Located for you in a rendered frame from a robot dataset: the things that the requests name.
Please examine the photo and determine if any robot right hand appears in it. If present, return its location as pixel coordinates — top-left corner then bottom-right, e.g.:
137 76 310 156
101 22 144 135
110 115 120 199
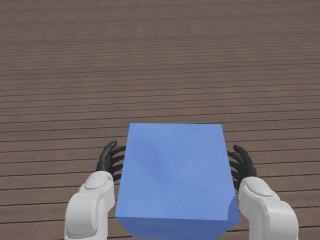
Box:
227 145 257 192

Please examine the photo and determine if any right robot forearm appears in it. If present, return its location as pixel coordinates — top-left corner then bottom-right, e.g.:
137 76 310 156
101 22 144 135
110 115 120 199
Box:
238 176 299 240

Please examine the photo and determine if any carton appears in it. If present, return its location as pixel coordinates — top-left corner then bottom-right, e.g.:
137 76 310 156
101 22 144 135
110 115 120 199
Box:
115 123 241 240

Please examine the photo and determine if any left robot forearm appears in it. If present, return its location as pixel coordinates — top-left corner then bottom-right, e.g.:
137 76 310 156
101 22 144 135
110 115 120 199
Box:
64 171 115 240

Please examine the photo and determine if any robot left hand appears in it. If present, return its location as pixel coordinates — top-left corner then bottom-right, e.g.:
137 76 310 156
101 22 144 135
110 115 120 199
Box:
95 140 126 182

